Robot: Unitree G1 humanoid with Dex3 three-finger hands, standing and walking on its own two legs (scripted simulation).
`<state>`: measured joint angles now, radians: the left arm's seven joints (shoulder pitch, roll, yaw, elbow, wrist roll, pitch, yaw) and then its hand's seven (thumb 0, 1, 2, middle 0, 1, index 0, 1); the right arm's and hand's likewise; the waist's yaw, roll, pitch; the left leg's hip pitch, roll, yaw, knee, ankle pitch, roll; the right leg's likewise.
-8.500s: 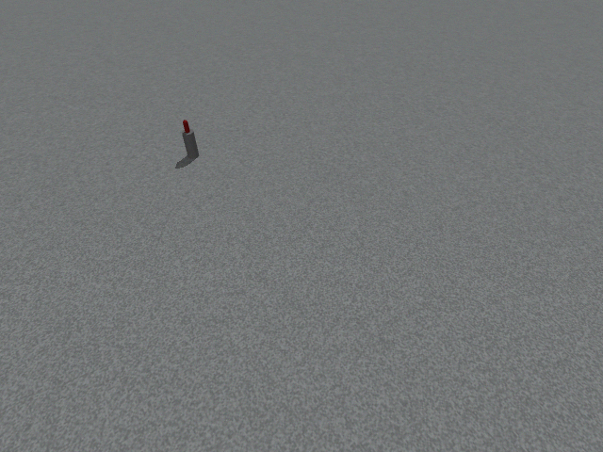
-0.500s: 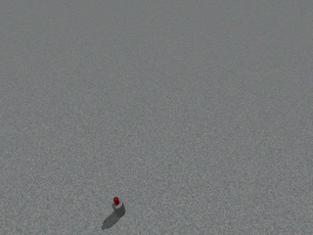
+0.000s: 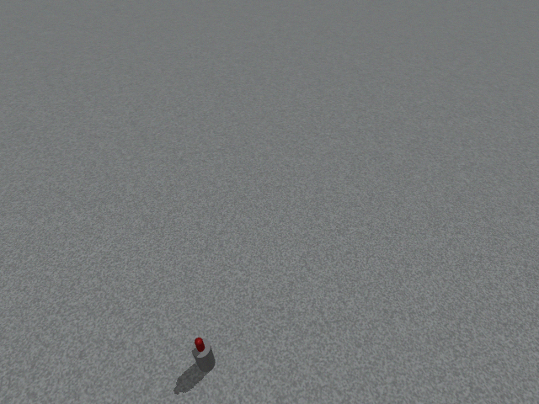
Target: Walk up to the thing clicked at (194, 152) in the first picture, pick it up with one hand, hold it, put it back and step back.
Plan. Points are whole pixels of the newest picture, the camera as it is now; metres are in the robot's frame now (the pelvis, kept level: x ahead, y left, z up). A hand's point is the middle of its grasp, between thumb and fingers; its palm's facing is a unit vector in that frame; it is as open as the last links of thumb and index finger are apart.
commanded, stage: go down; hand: left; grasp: from the side
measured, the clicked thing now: (202, 352) +0.43 +0.21 -0.67
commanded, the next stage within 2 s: none
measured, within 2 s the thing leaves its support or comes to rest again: neither
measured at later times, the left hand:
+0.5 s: hand out of the picture +0.15 +0.27 -0.18, palm faces +0.05 -0.94 -0.33, open 15.6 cm
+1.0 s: hand out of the picture +0.15 +0.28 -0.20, palm faces +0.09 -0.94 -0.32, open 17.5 cm
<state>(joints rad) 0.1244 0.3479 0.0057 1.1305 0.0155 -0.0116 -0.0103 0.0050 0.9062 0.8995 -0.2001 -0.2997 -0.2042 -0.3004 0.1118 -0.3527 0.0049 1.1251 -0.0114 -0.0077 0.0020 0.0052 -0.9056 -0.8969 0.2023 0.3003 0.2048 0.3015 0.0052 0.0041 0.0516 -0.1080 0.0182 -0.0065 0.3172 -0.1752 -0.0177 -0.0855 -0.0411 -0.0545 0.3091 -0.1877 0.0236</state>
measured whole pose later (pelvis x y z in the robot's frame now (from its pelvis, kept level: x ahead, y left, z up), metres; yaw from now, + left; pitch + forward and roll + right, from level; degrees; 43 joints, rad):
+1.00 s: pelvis -0.01 +0.01 -0.09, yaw -1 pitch +16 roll -3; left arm 0.29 0.35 0.26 0.38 0.00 0.29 -0.09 -0.01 -0.55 0.00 -0.09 -0.03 -0.09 -0.03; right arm 0.21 -0.23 -0.01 0.55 0.01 -0.17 -0.10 0.01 -0.91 -0.89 0.20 0.30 0.20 0.30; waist -0.03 0.01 -0.12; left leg -0.87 0.04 -0.04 1.11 -0.53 -0.01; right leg -0.82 -0.03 -0.05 1.05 -0.51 0.03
